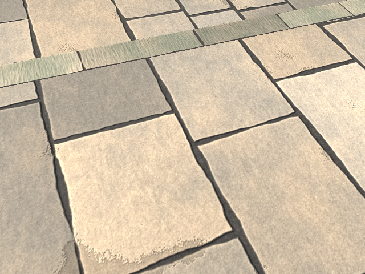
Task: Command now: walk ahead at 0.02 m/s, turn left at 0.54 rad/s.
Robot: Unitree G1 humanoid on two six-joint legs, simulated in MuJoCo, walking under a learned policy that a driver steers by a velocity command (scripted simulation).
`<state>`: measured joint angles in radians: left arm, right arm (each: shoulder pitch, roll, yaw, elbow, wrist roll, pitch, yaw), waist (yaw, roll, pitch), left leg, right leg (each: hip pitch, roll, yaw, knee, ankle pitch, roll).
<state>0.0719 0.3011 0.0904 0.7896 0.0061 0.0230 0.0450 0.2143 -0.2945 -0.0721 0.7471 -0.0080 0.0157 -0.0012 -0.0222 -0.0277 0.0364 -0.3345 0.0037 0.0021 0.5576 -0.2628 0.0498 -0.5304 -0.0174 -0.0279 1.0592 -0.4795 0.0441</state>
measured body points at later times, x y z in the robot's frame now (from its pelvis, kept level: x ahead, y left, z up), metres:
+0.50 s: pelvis +0.02 -0.03 +0.00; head +0.07 -0.04 +0.45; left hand +0.08 +0.28 -0.09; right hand +0.26 -0.27 -0.10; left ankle -0.03 +0.08 -0.67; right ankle +0.06 -0.15 -0.74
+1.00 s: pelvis +0.04 +0.03 +0.01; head +0.04 +0.06 +0.46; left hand +0.02 +0.35 -0.11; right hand +0.25 -0.17 -0.08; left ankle -0.04 +0.10 -0.74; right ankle +0.16 -0.09 -0.67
